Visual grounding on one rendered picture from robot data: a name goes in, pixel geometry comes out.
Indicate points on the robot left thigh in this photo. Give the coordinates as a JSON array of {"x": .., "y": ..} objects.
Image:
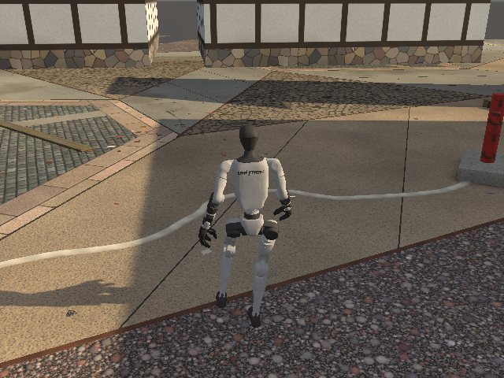
[{"x": 232, "y": 231}]

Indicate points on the robot right forearm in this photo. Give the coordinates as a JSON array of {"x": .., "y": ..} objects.
[{"x": 286, "y": 203}]

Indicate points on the robot thigh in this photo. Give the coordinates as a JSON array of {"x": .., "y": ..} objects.
[
  {"x": 232, "y": 231},
  {"x": 266, "y": 243}
]

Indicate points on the left robot hand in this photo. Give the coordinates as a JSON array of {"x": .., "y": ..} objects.
[{"x": 203, "y": 236}]

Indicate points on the left robot upper arm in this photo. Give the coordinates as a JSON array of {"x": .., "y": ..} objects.
[{"x": 221, "y": 180}]

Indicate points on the right robot hand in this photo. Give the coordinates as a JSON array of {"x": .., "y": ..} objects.
[{"x": 286, "y": 215}]

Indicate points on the robot right thigh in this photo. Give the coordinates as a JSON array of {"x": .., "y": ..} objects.
[{"x": 266, "y": 243}]

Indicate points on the right robot upper arm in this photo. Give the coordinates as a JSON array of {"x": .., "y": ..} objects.
[{"x": 278, "y": 176}]

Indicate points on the robot left forearm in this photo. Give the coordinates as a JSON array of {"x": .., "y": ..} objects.
[{"x": 212, "y": 208}]

